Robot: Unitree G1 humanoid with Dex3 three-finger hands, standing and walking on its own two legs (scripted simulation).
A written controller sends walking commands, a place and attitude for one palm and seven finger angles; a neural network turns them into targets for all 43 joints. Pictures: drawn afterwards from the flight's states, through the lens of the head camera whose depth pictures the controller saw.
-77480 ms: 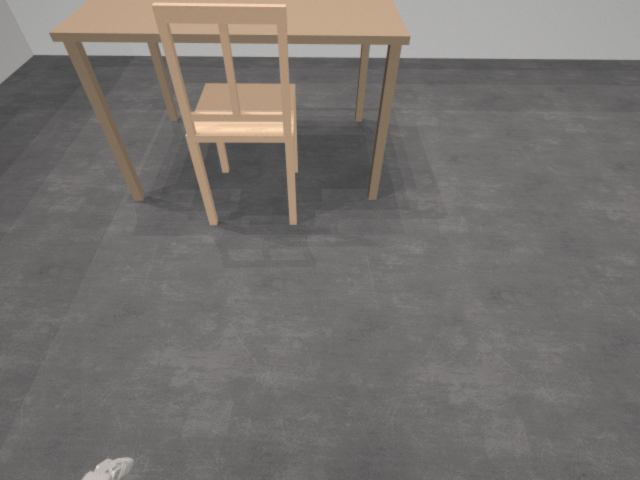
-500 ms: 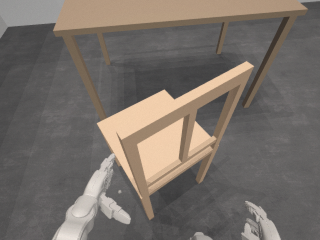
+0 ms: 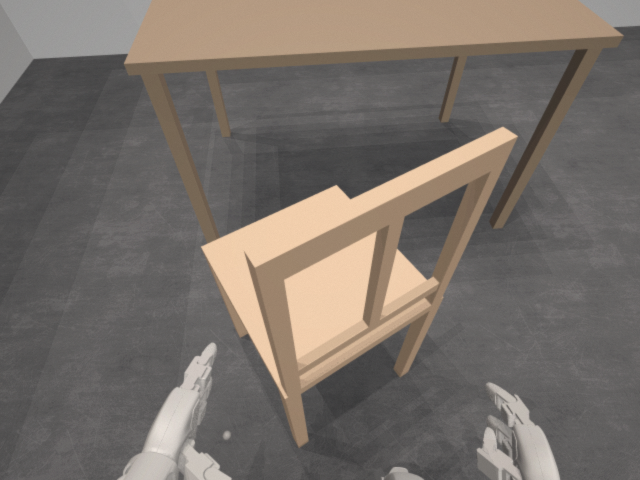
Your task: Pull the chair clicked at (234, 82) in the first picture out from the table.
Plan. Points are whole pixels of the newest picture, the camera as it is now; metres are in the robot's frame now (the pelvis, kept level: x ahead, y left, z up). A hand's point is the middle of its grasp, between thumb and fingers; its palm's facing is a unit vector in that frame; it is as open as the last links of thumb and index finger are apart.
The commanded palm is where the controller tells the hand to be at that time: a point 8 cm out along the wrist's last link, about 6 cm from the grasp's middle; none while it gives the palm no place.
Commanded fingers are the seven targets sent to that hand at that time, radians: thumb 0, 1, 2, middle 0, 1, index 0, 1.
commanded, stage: draw the hand back to the body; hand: left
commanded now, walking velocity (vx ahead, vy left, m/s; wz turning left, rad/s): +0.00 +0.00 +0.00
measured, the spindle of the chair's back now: (379, 276) +0.41 -0.08 -0.03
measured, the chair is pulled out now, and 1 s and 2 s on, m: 0.47 0.47 0.47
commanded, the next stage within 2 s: step back with the hand held close in 1.58 s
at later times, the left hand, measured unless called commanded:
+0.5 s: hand (157, 404) +0.19 +0.16 +0.09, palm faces -0.02 -0.99 -0.11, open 17.4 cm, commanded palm +0.16 +0.23 +0.09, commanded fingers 0.00 -0.33 0.31 -0.03 -0.05 -0.03 -0.05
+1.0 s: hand (29, 341) +0.22 +0.24 +0.17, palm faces +0.39 -0.83 -0.40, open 12.2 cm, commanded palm +0.17 +0.29 +0.19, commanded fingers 0.00 0.57 0.74 -0.16 -0.23 -0.16 -0.23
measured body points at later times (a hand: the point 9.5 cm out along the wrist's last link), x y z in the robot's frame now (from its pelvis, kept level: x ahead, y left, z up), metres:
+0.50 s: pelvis +0.00 +0.00 -0.01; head +0.04 -0.02 +0.44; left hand +0.19 +0.21 +0.10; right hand +0.18 -0.23 -0.09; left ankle -0.02 +0.13 -0.69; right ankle +0.02 -0.13 -0.69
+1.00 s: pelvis +0.03 +0.01 +0.04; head +0.01 -0.02 +0.49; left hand +0.19 +0.29 +0.20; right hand +0.22 -0.21 -0.03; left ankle -0.02 +0.13 -0.69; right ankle +0.02 -0.13 -0.69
